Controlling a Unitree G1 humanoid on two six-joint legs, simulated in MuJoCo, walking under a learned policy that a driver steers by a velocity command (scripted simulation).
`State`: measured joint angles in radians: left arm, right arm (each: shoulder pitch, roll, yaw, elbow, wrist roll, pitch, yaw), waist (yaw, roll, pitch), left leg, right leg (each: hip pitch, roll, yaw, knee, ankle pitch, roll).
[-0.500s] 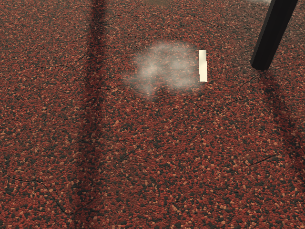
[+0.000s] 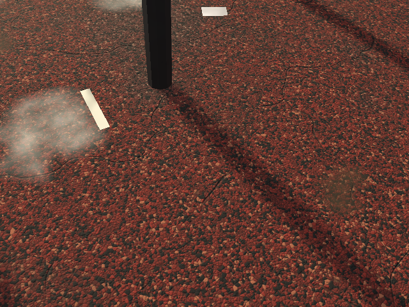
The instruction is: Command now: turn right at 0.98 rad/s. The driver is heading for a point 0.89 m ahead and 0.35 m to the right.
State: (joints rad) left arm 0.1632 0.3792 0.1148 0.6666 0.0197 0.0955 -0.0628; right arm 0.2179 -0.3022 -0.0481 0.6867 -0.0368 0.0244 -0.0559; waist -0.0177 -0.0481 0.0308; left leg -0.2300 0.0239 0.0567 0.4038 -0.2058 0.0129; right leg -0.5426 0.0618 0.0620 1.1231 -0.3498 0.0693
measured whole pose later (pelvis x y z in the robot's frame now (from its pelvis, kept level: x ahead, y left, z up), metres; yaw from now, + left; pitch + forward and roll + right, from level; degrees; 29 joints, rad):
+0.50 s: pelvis -0.01 -0.03 +0.00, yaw -29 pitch +2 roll +0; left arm 0.27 0.34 0.08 0.66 0.02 0.06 -0.03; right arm 0.21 -0.32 -0.05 0.67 -0.03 0.03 0.02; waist 0.04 0.01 0.01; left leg -0.46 -0.02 -0.06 0.80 -0.39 -0.05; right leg -0.23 0.13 0.24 0.48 -0.29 -0.08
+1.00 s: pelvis +0.15 -0.20 -0.02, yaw -43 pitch +4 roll +0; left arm -0.01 0.29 0.01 0.59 0.04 -0.02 -0.09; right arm 0.59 -0.26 -0.03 0.91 -0.02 -0.08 0.01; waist -0.13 -0.03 -0.01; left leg 0.16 0.08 0.08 0.21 -0.42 -0.05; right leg -0.59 -0.01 -0.02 0.64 -0.22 -0.06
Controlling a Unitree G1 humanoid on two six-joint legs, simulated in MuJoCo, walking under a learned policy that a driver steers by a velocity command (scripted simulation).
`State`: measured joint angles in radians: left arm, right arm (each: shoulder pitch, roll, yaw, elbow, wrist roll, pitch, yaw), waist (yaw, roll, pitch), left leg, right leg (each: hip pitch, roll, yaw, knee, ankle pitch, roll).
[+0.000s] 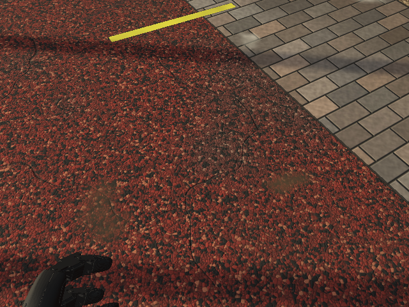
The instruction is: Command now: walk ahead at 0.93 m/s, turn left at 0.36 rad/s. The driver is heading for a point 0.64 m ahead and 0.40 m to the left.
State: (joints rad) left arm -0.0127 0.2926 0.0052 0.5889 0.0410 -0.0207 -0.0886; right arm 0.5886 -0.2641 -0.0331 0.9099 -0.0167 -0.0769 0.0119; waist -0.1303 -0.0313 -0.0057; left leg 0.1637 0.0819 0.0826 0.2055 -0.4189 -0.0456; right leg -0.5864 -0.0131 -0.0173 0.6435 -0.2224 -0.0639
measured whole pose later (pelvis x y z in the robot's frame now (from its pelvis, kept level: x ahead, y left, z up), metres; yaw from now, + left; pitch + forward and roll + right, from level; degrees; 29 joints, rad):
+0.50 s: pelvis +0.42 +0.04 -0.03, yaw +23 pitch +0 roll -2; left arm 0.45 0.24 0.02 0.89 0.05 -0.05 0.02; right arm 0.09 -0.30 -0.03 0.71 -0.01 -0.02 0.06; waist -0.01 0.03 0.04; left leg -0.55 -0.08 0.16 0.75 -0.27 0.23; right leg 0.12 -0.03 -0.25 0.93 -0.40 0.03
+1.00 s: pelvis +0.84 +0.21 +0.00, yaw +52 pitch +2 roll -2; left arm 0.14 0.30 0.02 0.66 0.06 -0.06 0.02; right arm 0.31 -0.38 -0.08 0.79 -0.01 -0.04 0.02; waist -0.05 0.03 0.04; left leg -0.31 -0.10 -0.10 1.26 -0.35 0.12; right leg -0.40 -0.02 -0.02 0.58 -0.21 0.03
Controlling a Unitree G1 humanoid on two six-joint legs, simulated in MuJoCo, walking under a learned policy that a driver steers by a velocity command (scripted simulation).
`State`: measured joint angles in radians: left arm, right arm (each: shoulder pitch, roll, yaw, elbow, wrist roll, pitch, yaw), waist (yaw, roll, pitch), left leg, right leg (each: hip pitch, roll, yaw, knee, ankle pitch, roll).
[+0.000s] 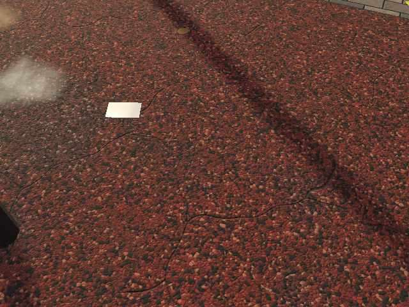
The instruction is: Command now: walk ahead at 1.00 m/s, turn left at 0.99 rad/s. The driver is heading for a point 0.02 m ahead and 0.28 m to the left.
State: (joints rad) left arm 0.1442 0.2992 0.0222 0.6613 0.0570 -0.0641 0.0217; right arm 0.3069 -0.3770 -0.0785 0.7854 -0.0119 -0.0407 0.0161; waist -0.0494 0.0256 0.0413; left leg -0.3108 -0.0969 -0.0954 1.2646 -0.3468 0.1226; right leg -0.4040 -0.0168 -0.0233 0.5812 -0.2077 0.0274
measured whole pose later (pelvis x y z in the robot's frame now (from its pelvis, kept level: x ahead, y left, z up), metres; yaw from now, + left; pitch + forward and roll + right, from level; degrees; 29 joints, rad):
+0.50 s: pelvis +0.36 +0.03 -0.01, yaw +26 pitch +1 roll +0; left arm 0.19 0.22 0.00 0.68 0.04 -0.01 0.03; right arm 0.20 -0.28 -0.04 0.72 -0.01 -0.01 0.00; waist 0.01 0.01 0.15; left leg -0.42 -0.20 0.04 0.54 -0.13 0.18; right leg -0.57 -0.09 0.04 1.36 -0.44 0.06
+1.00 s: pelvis +0.47 +0.00 +0.02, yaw +35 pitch +0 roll +0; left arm 0.19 0.24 0.01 0.71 0.02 0.04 0.04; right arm 0.22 -0.27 -0.06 0.73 -0.01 0.05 0.01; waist -0.01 0.01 0.05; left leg -0.41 -0.08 -0.03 0.97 -0.49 -0.01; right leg -0.25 -0.03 -0.09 0.47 -0.22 -0.03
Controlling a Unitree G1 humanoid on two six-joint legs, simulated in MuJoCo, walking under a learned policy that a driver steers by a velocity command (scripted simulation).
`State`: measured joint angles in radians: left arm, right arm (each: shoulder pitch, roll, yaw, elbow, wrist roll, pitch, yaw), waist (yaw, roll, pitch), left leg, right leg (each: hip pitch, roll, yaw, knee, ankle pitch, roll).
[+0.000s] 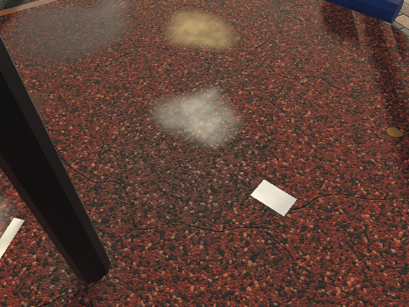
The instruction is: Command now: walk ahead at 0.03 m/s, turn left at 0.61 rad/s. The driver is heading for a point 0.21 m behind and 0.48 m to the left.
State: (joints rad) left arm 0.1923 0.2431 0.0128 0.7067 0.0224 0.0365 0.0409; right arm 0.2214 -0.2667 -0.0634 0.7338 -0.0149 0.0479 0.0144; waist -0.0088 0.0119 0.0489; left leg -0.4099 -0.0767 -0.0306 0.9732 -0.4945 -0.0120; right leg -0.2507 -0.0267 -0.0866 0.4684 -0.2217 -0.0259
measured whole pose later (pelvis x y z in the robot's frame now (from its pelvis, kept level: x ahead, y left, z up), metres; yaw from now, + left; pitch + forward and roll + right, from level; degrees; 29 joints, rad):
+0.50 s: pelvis +0.02 +0.05 +0.01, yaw +25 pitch +3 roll -2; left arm 0.16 0.33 0.07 0.72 0.04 0.04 -0.02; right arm 0.35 -0.30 -0.07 0.70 -0.01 0.01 0.03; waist -0.04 -0.03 -0.02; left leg -0.20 -0.14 -0.23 0.38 -0.21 0.11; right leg -0.48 0.00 0.06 0.82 -0.30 0.08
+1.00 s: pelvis +0.17 +0.15 -0.02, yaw +53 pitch +1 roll -1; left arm 0.33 0.31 0.06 0.77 -0.02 -0.01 0.03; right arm 0.06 -0.32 -0.05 0.60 -0.03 0.04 0.08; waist 0.05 0.04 0.12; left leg -0.57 -0.01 0.09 0.66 -0.19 0.04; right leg -0.01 -0.08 -0.25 0.53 -0.46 0.03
